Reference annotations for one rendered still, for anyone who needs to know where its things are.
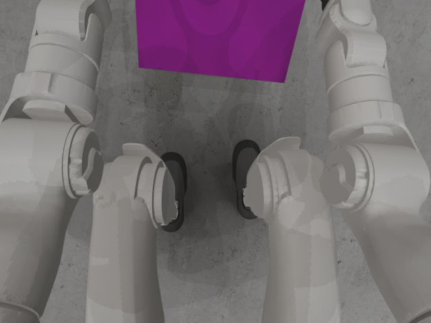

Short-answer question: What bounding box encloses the left robot forearm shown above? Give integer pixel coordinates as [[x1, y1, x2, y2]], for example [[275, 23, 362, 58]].
[[0, 0, 112, 125]]

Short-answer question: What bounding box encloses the robot left upper arm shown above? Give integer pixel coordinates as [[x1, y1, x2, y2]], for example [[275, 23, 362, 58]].
[[0, 118, 104, 323]]

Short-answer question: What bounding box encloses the carton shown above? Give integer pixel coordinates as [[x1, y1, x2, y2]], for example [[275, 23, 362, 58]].
[[135, 0, 306, 83]]

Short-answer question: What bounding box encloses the right robot forearm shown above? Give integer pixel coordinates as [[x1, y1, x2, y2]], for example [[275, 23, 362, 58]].
[[315, 0, 430, 174]]

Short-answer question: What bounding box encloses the robot left thigh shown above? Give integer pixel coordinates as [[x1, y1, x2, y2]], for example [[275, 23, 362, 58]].
[[86, 155, 172, 323]]

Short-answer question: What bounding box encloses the robot right upper arm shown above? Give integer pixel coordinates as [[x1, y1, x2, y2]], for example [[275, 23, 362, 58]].
[[319, 142, 431, 323]]

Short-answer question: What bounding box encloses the right robot foot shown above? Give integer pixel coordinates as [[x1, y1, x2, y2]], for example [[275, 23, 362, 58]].
[[232, 140, 261, 219]]

